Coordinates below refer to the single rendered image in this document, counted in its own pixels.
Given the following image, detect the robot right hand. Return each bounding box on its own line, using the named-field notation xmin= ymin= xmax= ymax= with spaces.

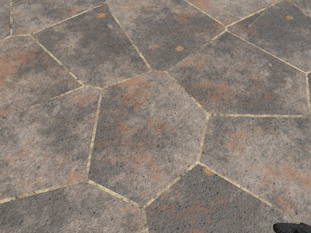
xmin=273 ymin=222 xmax=311 ymax=233

